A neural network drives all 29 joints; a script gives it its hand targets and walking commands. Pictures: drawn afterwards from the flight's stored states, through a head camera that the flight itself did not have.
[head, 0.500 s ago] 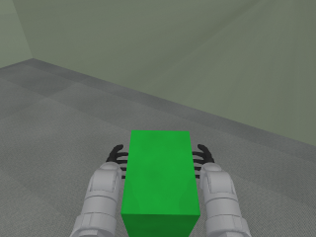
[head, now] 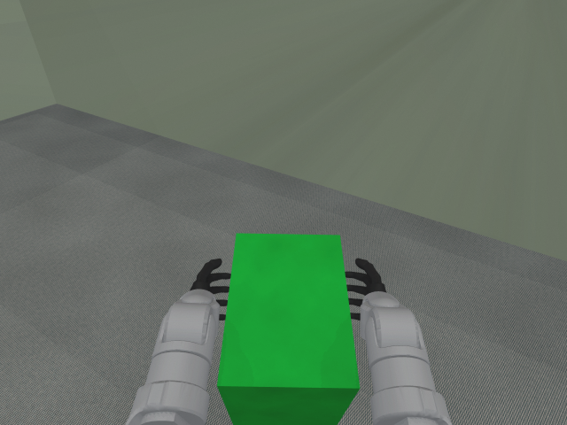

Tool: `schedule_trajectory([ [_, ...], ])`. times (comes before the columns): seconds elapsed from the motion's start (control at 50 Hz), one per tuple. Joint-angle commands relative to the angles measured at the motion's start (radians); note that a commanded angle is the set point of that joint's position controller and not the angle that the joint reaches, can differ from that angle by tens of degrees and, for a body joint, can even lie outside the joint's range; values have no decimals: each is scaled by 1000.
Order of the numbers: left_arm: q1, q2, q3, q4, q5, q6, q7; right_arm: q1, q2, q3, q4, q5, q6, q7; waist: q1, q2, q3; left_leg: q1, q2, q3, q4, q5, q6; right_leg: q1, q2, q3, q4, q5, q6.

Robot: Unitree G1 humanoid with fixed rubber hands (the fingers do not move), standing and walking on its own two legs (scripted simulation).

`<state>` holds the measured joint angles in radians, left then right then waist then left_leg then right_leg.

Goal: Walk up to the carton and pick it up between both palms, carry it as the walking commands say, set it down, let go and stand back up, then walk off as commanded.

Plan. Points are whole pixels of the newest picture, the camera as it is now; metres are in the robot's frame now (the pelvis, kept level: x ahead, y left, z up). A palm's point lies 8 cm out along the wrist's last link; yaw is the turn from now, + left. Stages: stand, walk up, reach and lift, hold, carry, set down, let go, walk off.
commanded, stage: hold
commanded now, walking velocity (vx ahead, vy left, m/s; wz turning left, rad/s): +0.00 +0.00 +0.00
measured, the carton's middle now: (286, 330) +0.31 +0.00 -0.02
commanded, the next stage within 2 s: carry in 0.76 s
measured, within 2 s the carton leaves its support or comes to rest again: neither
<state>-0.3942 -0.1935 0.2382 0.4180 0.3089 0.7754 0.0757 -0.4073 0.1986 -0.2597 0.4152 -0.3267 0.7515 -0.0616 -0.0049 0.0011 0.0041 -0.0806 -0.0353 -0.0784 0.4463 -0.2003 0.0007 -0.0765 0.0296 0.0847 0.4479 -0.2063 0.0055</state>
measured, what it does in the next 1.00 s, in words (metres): stands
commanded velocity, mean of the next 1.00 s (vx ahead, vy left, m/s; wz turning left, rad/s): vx -0.07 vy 0.00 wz -0.17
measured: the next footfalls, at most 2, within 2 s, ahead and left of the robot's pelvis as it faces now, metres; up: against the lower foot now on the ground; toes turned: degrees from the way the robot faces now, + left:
left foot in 1.28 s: -0.04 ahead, +0.11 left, +0.00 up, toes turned -5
right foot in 1.58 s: -0.13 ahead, -0.13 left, +0.00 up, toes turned -19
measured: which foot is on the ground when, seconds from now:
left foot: down 0.00-1.00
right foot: down 0.00-1.00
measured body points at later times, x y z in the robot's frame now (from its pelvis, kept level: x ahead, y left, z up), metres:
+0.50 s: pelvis +0.00 +0.00 +0.00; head -0.07 +0.00 +0.44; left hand +0.31 +0.13 +0.05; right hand +0.31 -0.13 +0.05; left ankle +0.04 +0.12 -0.74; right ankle +0.04 -0.12 -0.74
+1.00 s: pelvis -0.03 -0.01 -0.03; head -0.02 -0.01 +0.42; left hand +0.31 +0.10 +0.05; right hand +0.30 -0.15 +0.05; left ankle +0.04 +0.12 -0.74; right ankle +0.04 -0.12 -0.74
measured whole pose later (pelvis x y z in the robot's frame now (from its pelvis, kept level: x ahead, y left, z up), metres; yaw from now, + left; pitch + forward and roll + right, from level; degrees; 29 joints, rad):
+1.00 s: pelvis -0.03 -0.01 -0.03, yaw -4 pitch +2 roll +1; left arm -0.37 -0.18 0.10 0.00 0.18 0.91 0.22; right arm -0.39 0.19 -0.12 0.03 -0.21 0.88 -0.20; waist 0.02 -0.02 -0.01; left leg -0.48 -0.01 -0.01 0.72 -0.27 0.00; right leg -0.52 0.06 0.11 0.76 -0.27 -0.01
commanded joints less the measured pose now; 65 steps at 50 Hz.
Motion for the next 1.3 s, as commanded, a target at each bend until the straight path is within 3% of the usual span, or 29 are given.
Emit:
schedule_trajectory([
  [0.0, -553, -1056, -465, -71, -292, -64, -265, -463, 1061, 464, 1, 283, -30, 266, 0, 3, -228, 36, -24, -13, -84, 48, 3, 16, 33, 1, -82, 50, -9],
  [0.72, -545, -1045, -468, -77, -293, -58, -272, -472, 1053, 479, -20, 294, -30, 260, 3, -2, -224, 12, -28, -13, -72, 31, 3, 12, 29, 4, -80, 30, -7],
  [0.74, -576, -1008, -515, -51, -297, -56, -268, -490, 997, 502, -14, 282, -26, 259, -7, 3, -133, -231, 132, -68, -49, -169, 23, -227, -143, 61, -50, -183, -47],
  [0.78, -577, -1029, -538, -91, -318, -50, -252, -513, 1008, 533, -62, 302, -21, 247, -5, 23, -213, -232, 168, -89, -18, -93, 35, -258, -128, 66, 27, -106, -58],
  [0.82, -585, -1055, -603, -160, -363, -35, -241, -490, 1036, 576, -118, 330, -8, 231, 1, 9, -303, -212, 178, -68, 68, 86, 48, -259, -128, 66, 117, 108, -61],
  [0.86, -569, -1082, -690, -297, -424, -7, -223, -462, 1069, 648, -247, 387, 20, 209, 3, -6, -397, -167, 191, -52, 165, 287, 68, -268, -127, 77, 214, 326, -53],
  [0.9, -522, -1081, -744, -413, -461, 36, -205, -417, 1082, 699, -344, 427, 61, 181, -2, 18, -463, -151, 227, -73, 199, 422, 106, -284, -107, 88, 307, 388, -41],
  [0.94, -489, -1079, -790, -531, -496, 86, -183, -374, 1081, 742, -447, 462, 108, 149, 0, 89, -487, -159, 278, -97, 188, 486, 150, -312, -63, 68, 372, 240, -29],
  [0.98, -420, -1072, -807, -608, -521, 148, -158, -303, 1069, 765, -520, 478, 163, 110, 17, 161, -473, -244, 327, -114, 176, 437, 180, -293, -33, 50, 376, -80, -35],
  [1.0, -389, -1071, -805, -643, -532, 177, -143, -290, 1067, 778, -564, 490, 194, 91, 28, 121, -464, -309, 306, -74, 200, 345, 149, -250, -45, 75, 307, -101, -51],
  [1.02, -357, -1058, -790, -669, -535, 204, -125, -280, 1066, 792, -610, 503, 225, 73, 33, -33, -439, -391, 217, 20, 293, 132, 82, -221, -109, 206, 151, -24, -81],
  [1.04, -341, -1033, -771, -697, -538, 224, -109, -270, 1063, 801, -652, 515, 249, 59, 30, -324, -423, -491, 40, 152, 491, -244, -6, -202, -295, 500, -62, 187, -141],
  [1.06, -312, -1018, -758, -720, -533, 245, -96, -277, 1053, 801, -672, 530, 269, 51, 24, -327, -424, -510, -10, 98, 629, -387, -27, -190, -326, 582, -95, 359, -177],
  [1.08, -292, -1013, -747, -772, -532, 263, -83, -266, 1060, 805, -720, 558, 283, 44, 20, -198, -460, -503, 23, 46, 638, -334, -25, -146, -289, 505, -52, 386, -158],
  [1.1, -267, -1007, -733, -805, -529, 273, -69, -252, 1065, 815, -765, 581, 294, 37, 20, -134, -473, -492, 34, 56, 593, -284, -26, -116, -254, 423, -25, 404, -131],
  [1.14, -224, -1007, -710, -857, -522, 287, -46, -222, 1077, 831, -829, 606, 315, 28, 22, -146, -516, -425, 18, 103, 472, -254, -33, -75, -211, 327, -17, 449, -100],
  [1.2, -163, -966, -688, -901, -518, 308, -22, -174, 1055, 819, -875, 605, 346, 9, 28, -220, -552, -271, -21, 174, 245, -288, -32, -83, -186, 262, -81, 345, -56],
  [1.24, -134, -936, -679, -897, -514, 329, -7, -111, 1029, 793, -856, 591, 369, 0, 16, -197, -564, -94, 5, 214, -38, -166, -32, -134, -145, 195, -54, 258, -7],
  [1.26, -121, -922, -674, -885, -508, 341, 1, -97, 1008, 780, -843, 587, 382, 0, 19, -101, -555, 18, 111, 97, -109, -152, -16, -250, -111, 175, 13, 89, 4],
  [1.28, -109, -917, -686, -888, -505, 351, 6, -77, 974, 753, -828, 575, 387, 0, 3, 120, -492, 82, 294, -114, -159, -134, 70, -500, -4, 18, 158, -70, 62],
])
